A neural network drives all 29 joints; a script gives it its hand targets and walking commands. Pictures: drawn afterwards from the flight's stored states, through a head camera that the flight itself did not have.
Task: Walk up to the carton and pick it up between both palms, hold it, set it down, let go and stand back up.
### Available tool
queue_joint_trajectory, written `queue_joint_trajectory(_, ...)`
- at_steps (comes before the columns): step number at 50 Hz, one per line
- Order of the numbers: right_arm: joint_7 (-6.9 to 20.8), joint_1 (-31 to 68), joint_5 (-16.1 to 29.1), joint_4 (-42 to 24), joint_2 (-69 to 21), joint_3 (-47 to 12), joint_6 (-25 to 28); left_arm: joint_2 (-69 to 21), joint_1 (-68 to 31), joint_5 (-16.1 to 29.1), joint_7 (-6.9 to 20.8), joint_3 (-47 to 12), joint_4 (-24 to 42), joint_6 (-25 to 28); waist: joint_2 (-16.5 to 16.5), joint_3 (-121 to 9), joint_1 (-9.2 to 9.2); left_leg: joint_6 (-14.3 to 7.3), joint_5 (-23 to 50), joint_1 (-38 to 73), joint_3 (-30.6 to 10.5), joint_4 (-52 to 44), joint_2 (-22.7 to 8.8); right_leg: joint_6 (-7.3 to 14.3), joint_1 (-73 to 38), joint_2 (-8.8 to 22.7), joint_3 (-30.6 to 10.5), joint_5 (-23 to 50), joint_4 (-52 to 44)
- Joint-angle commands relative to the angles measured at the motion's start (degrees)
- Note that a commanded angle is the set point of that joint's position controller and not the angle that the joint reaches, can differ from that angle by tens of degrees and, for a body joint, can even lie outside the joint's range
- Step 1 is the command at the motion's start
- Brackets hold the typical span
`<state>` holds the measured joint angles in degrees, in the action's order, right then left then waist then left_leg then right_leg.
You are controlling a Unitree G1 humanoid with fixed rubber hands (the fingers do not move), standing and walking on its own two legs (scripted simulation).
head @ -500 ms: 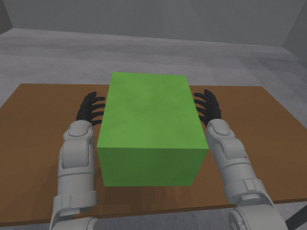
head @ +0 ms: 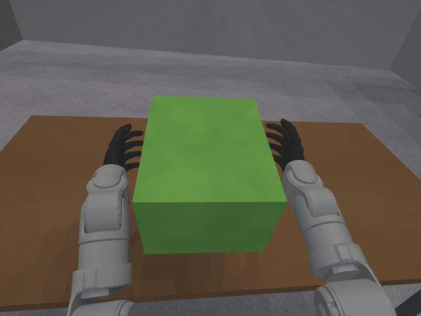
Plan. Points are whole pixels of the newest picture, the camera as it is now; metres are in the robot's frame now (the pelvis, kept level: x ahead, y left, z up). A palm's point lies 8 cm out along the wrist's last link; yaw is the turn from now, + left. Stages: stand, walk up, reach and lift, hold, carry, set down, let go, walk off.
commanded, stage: hold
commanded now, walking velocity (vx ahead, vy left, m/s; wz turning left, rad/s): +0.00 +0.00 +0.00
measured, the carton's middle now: (204, 169) +0.40 +0.01 +0.12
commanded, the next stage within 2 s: none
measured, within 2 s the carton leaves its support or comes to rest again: neither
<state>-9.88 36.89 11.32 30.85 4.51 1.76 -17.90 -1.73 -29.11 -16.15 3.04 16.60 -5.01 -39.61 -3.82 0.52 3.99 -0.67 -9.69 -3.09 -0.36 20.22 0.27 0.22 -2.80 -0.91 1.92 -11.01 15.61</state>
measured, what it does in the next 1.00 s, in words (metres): stands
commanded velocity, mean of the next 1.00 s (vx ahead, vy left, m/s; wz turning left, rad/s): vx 0.00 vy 0.00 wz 0.00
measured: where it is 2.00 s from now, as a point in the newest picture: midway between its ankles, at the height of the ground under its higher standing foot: outside the picture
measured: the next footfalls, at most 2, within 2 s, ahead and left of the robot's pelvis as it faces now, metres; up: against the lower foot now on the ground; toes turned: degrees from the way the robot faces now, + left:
none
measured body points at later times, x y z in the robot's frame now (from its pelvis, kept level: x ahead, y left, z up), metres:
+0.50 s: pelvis -0.01 +0.00 +0.00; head -0.06 +0.03 +0.45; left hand +0.36 +0.17 +0.17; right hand +0.38 -0.16 +0.19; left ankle +0.02 +0.11 -0.75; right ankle -0.02 -0.11 -0.75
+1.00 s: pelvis +0.00 +0.00 +0.00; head -0.05 +0.03 +0.45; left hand +0.36 +0.17 +0.17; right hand +0.38 -0.16 +0.18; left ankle +0.02 +0.11 -0.75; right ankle -0.02 -0.11 -0.75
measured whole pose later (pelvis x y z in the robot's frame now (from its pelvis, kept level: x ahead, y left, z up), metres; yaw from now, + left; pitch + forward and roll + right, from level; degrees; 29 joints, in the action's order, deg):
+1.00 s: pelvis +0.00 +0.00 +0.00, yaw +0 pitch -7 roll -1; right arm -10.1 37.2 10.4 31.0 4.2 1.9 -18.3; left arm -2.0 -29.1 -16.2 3.4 17.3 -5.4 -39.5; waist -3.6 0.4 4.0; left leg -0.8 -9.2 -2.7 -0.2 19.3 0.4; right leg 0.2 -2.9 -0.8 1.8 -10.8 15.3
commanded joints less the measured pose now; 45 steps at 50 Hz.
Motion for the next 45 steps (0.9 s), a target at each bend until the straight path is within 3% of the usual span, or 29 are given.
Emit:
queue_joint_trajectory(1, 5.58, 35.82, 5.06, -20.68, -33.62, -21.88, 2.63, -27.01, -35.33, 8.26, 7.29, -28.01, 9.03, 3.75, 5.25, -23.39, 0.38, 2.13, 21.65, 12.95, 0.71, 0.7, 1.17, -3.2, -1.32, -1.1, 0.98, 22.37, -0.54)
queue_joint_trajectory(2, 5.82, 35.4, 4.94, -17.6, -31.26, -20.25, 1.81, -28.12, -35.94, 8.74, 7.28, -28.95, 8.74, 3.23, 6.92, -21.16, 1.5, 2.69, 21.18, 13.76, 0.08, 0.14, 0.48, -2.83, 2.26, -1.7, 1.63, 18.0, -1.1)
queue_joint_trajectory(3, 5.92, 34.39, 3.98, -13.42, -30.57, -18.47, 0.65, -26.27, -33.8, 6.34, 7.88, -25.39, 3.11, 2.18, 5.2, -15.12, 0.4, 2.0, 16.02, 11.35, 0.83, -1.14, 0.42, -2.61, 3.37, -1.41, 1.47, 12.6, -2.32)
queue_joint_trajectory(4, 5.94, 32.27, 4.22, -14.2, -31.03, -18.82, 0.48, -27.2, -33.54, 6.28, 8.35, -25.16, 4.98, 2.23, 4.24, -15.86, 0.98, 1.49, 15.74, 11.0, 0.93, -1.81, 0.56, -2.59, 0.97, -1.19, 1.46, 14.04, -2.43)
queue_joint_trajectory(5, 6.06, 31.38, 2.6, -11.21, -30.8, -16.8, -0.17, -25.13, -33.03, 5.47, 9.04, -22.05, 1.89, 2.18, 1.64, -11.92, 1.04, 0.69, 11.32, 9.7, 1.38, -3.37, 0.73, -2.94, 1.86, -0.6, 1.16, 10.87, -3.41)
queue_joint_trajectory(7, 5.95, 32.86, 2.67, -13.71, -31.32, -17.52, 0.3, -24.8, -32.57, 4.89, 10.3, -20.66, 1.81, 1.78, 1.22, -13.41, 0.22, 0.29, 12.15, 8.65, 1.87, -3.38, 0.98, -3.19, 0.06, -0.15, 1.1, 13.81, -2.68)
queue_joint_trajectory(9, 6.42, 35.37, 2.28, -12.95, -31.62, -17.24, 1.16, -24.79, -37.25, 5.5, 10.23, -22.08, 3.78, 2.51, 3.35, -13.99, -0.18, 0.53, 11.48, 7.87, 2.48, -3.52, 0.92, -2.72, 0.86, -0.77, 1.5, 11.15, -2.18)
queue_joint_trajectory(13, 7.22, 41.14, 3.21, -17.92, -31.55, -17.73, 3.69, -29.43, -41.09, 9.36, 7.53, -28.68, 6.56, 4.29, 6.96, -21.09, -0.4, 2.25, 14.25, 12.25, 1.12, -1.54, -0.32, -1.84, 5.12, -2.02, 2.54, 8.98, -2.16)
queue_joint_trajectory(14, 7.46, 40.85, 2.28, -16.02, -32.11, -17.07, 3.52, -28.0, -42.44, 8.62, 7.16, -26.92, 4.71, 4.74, 6.25, -19.68, -0.65, 2.27, 12.4, 11.29, 0.85, -1.96, -0.3, -1.89, 5.78, -1.9, 2.49, 6.66, -2.57)
queue_joint_trajectory(15, 7.27, 41.66, 3.42, -19.8, -34.02, -19.34, 4.59, -29.38, -43.8, 10.6, 6.44, -29.41, 8.59, 5.3, 6.16, -24.69, -0.18, 2.33, 16.61, 13.56, 0.57, -0.68, -0.01, -2.08, 4.31, -1.62, 2.49, 11.63, -1.27)
queue_joint_trajectory(16, 7.53, 44.25, 2.47, -16.15, -32.76, -17.58, 4.13, -28.07, -44.97, 9.92, 6.09, -28.35, 2.93, 5.07, 6.32, -22.48, -0.33, 2.42, 13.87, 12.6, 0.16, -0.82, -0.17, -2.36, 7.15, -1.5, 2.38, 7.49, -2.25)
queue_joint_trajectory(19, 7.33, 37.89, 2.27, -15.13, -32.88, -18.08, 3.17, -27.82, -38.69, 8.56, 6.21, -27.31, 3.02, 4.68, 4.08, -22.07, 0.04, 1.55, 14.15, 12.11, 0.72, -1.44, 0.26, -2.79, 3.7, -1.34, 1.57, 11.41, -2.09)
queue_joint_trajectory(21, 7.03, 36.56, 1.51, -11.34, -31.14, -15.67, 1.97, -27.24, -37.65, 7.49, 6.98, -25.74, 0.69, 3.59, 5.2, -19.03, 1.41, 1.65, 11.84, 10.28, 0.88, -2.44, 0.65, -2.66, 2.85, -0.84, 1.45, 11.0, -2.18)
queue_joint_trajectory(22, 6.76, 35.56, 1.89, -10.63, -31.91, -15.96, 1.74, -26.26, -36.14, 6.25, 7.68, -23.04, -0.83, 3.27, 3.22, -16.11, 0.37, 0.95, 11.12, 9.21, 1.46, -3.08, 0.76, -2.79, 1.42, -0.51, 1.0, 11.37, -2.56)
queue_joint_trajectory(23, 6.94, 35.6, 1.26, -9.17, -31.45, -14.87, 1.49, -26.97, -36.95, 5.53, 7.99, -23.07, -1.05, 3.03, 3.92, -15.01, 0.96, 0.89, 9.51, 8.61, 1.68, -3.85, 0.64, -2.76, 2.47, -0.5, 1.52, 9.69, -2.47)
queue_joint_trajectory(24, 7.16, 34.75, 0.91, -7.14, -31.37, -14.74, 1.05, -25.04, -35.37, 3.99, 8.75, -20.21, -3.28, 2.52, 2.13, -12.31, 0.09, -0.08, 6.68, 7.47, 2.17, -4.58, 0.72, -3.1, 2.26, -0.17, 0.87, 7.73, -3.17)
queue_joint_trajectory(25, 7.14, 33.05, 1.11, -5.97, -31.51, -14.05, 0.61, -24.56, -35.85, 3.49, 9.23, -18.97, -2.91, 2.77, 2.73, -12.39, -0.35, -0.3, 5.94, 6.45, 2.62, -4.69, 0.99, -3.2, 1.67, -0.12, 0.43, 7.22, -3.11)
queue_joint_trajectory(27, 7.12, 36.48, 2.34, -11.4, -31.49, -15.82, 2.01, -26.06, -38.01, 5.22, 8.96, -21.3, 1.13, 3.35, 4.07, -16.02, -0.81, 0.19, 11.24, 8.09, 2.35, -3.73, 0.99, -3.05, 0.77, -0.41, 0.92, 10.82, -2.2)
queue_joint_trajectory(28, 7.19, 39.38, 3.37, -13.65, -32.29, -16.92, 3.18, -28.17, -41.0, 7.6, 8.3, -25.29, 5.37, 4.12, 6.61, -21.08, -0.09, 1.58, 15.3, 9.81, 1.49, -2.3, 0.27, -2.51, 1.92, -0.98, 1.79, 13.42, -0.97)
queue_joint_trajectory(30, 6.92, 41.64, 3.57, -15.61, -32.91, -18.62, 3.56, -28.53, -42.51, 8.39, 7.84, -26.87, 4.65, 4.59, 5.75, -21.23, -0.06, 2.11, 17.09, 11.28, 0.89, -1.28, 0.44, -2.76, 2.9, -1.54, 1.9, 12.24, -1.29)
queue_joint_trajectory(31, 6.8, 39.58, 4.13, -17.38, -33.35, -19.85, 4.05, -28.83, -40.45, 8.81, 7.22, -27.8, 7.52, 4.82, 6.52, -24.17, -0.11, 2.53, 20.68, 13.9, 0.97, -0.13, 0.7, -2.61, 2.11, -1.74, 1.92, 16.18, -1.06)
queue_joint_trajectory(34, 6.8, 39.09, 3.35, -13.31, -32.39, -18.12, 2.73, -27.35, -39.23, 6.92, 6.97, -25.59, 1.99, 4.18, 5.5, -17.49, -0.66, 1.56, 13.65, 10.49, 0.79, -1.33, 0.65, -2.84, 4.33, -1.13, 1.58, 11.24, -1.89)
queue_joint_trajectory(35, 6.53, 37.12, 3.33, -15.44, -33.19, -19.39, 2.64, -26.97, -35.91, 7.21, 7.6, -25.38, 2.49, 3.75, 3.12, -17.57, -0.38, 0.86, 14.13, 10.38, 1.17, -1.6, 0.59, -3.0, 1.75, -1.14, 1.21, 14.1, -1.84)
queue_joint_trajectory(36, 6.54, 35.98, 2.76, -13.41, -32.97, -18.54, 2.31, -26.15, -36.77, 6.66, 7.99, -24.16, 1.96, 3.62, 3.23, -16.37, -0.07, 0.64, 12.45, 10.01, 1.37, -2.11, 0.92, -3.0, 2.04, -0.84, 1.02, 13.02, -2.07)
queue_joint_trajectory(39, 6.41, 35.0, 3.55, -13.35, -32.89, -18.76, 1.7, -26.04, -37.3, 6.67, 8.01, -23.59, 3.68, 3.58, 3.65, -16.23, -0.39, 0.52, 14.18, 9.14, 1.28, -1.69, 0.76, -3.1, 1.46, -0.71, 1.05, 13.97, -1.5)
queue_joint_trajectory(40, 6.3, 36.78, 3.75, -13.72, -32.69, -18.1, 2.24, -28.26, -38.9, 8.02, 7.93, -26.7, 5.05, 3.77, 5.6, -17.68, 1.15, 1.36, 15.45, 10.89, 0.83, -1.21, 0.64, -2.64, 2.97, -1.16, 1.65, 13.46, -1.62)
queue_joint_trajectory(42, 6.07, 35.74, 4.35, -16.96, -34.0, -20.28, 2.52, -27.77, -37.93, 7.72, 8.05, -26.04, 7.9, 4.32, 4.77, -20.6, 0.3, 1.55, 18.35, 11.97, 1.14, -0.75, 0.8, -2.91, 0.11, -1.29, 1.15, 17.67, -1.13)
queue_joint_trajectory(44, 6.02, 37.69, 3.36, -15.43, -32.11, -18.45, 2.04, -27.75, -39.09, 8.22, 7.75, -26.98, 4.73, 3.69, 5.92, -18.24, 0.97, 2.24, 17.04, 11.45, 0.76, -1.32, 0.32, -2.54, 3.41, -1.67, 1.75, 13.03, -1.75)
queue_joint_trajectory(45, 6.0, 35.26, 3.31, -16.17, -32.39, -18.47, 2.13, -27.08, -37.25, 7.83, 7.88, -27.15, 6.3, 3.55, 5.14, -19.25, 1.05, 2.24, 17.92, 11.82, 0.9, -0.74, 0.58, -2.67, 2.1, -1.73, 1.78, 14.91, -1.51)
